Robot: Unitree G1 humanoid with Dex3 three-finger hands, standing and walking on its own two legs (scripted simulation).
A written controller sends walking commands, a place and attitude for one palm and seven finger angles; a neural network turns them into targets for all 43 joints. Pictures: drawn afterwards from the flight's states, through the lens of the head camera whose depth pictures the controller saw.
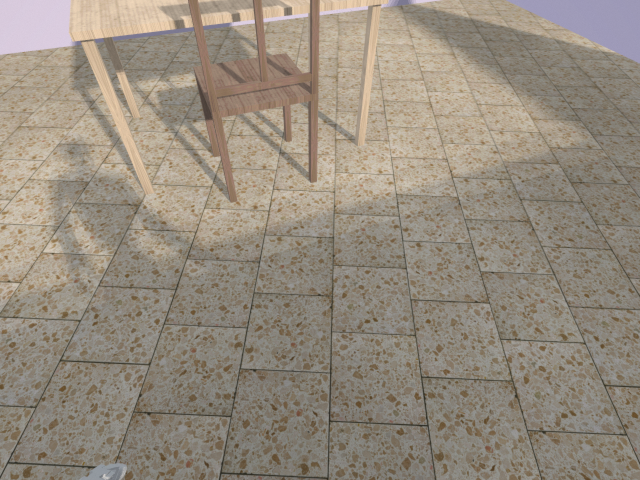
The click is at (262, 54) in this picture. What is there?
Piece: chair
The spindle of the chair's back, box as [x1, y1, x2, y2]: [253, 0, 267, 81]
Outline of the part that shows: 253,0 260,77 262,81 266,81 267,69 261,0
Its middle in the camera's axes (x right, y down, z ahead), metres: -0.21 -0.70 +1.34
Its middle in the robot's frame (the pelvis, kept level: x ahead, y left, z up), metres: +1.46 +0.28 -0.07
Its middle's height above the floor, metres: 0.70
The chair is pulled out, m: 0.00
